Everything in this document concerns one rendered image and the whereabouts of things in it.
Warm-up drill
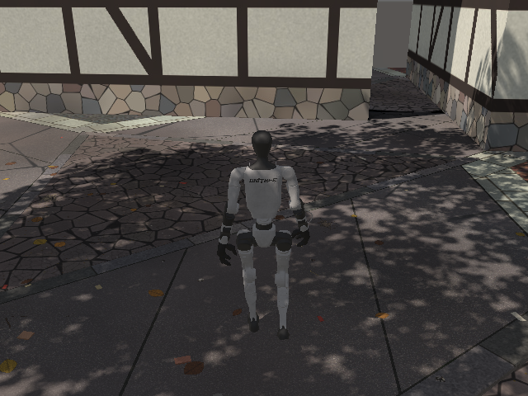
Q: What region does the robot left upper arm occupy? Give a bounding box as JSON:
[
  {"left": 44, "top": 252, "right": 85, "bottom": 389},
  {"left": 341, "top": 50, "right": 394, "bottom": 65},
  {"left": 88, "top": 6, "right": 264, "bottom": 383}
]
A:
[{"left": 226, "top": 167, "right": 246, "bottom": 214}]

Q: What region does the robot left forearm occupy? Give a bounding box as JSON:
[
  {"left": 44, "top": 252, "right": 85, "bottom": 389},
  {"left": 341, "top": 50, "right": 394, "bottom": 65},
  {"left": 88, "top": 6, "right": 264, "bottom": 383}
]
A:
[{"left": 219, "top": 202, "right": 235, "bottom": 244}]

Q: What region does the right robot hand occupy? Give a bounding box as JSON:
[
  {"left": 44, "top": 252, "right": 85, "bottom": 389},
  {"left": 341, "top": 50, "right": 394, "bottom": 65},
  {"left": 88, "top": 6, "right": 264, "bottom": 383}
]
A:
[{"left": 291, "top": 229, "right": 310, "bottom": 247}]

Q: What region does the robot right foot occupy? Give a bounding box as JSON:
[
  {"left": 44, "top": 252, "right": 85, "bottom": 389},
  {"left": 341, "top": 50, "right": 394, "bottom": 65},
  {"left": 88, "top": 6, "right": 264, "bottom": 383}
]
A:
[{"left": 277, "top": 326, "right": 290, "bottom": 340}]

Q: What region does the left robot hand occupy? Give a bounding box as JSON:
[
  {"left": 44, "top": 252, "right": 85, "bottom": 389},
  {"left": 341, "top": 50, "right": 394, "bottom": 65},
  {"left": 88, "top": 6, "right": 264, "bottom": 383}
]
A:
[{"left": 217, "top": 243, "right": 237, "bottom": 266}]

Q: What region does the humanoid robot torso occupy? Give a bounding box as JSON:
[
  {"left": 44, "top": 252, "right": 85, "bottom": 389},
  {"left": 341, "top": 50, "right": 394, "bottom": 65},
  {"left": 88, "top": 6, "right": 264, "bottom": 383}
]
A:
[{"left": 243, "top": 163, "right": 282, "bottom": 248}]

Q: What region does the robot right upper arm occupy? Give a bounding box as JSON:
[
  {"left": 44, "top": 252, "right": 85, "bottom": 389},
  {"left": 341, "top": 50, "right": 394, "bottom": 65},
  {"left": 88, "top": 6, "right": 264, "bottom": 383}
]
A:
[{"left": 280, "top": 166, "right": 302, "bottom": 210}]

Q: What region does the robot right forearm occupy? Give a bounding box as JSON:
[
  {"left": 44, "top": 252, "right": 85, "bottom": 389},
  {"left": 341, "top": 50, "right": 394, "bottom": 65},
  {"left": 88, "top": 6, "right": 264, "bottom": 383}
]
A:
[{"left": 293, "top": 198, "right": 309, "bottom": 232}]

